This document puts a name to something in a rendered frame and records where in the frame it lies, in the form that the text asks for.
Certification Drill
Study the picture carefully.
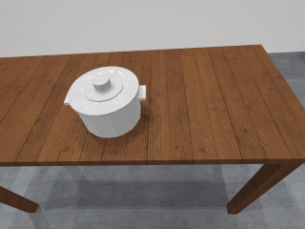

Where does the knob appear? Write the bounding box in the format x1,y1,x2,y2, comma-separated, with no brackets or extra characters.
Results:
91,73,111,91

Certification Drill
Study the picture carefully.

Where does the table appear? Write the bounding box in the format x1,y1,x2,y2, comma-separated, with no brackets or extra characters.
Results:
0,44,305,215

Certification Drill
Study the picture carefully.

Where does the pot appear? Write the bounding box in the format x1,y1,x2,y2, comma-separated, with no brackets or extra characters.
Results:
64,85,146,138

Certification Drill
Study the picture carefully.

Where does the lid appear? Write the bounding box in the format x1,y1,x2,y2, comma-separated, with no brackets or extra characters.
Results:
68,66,139,117

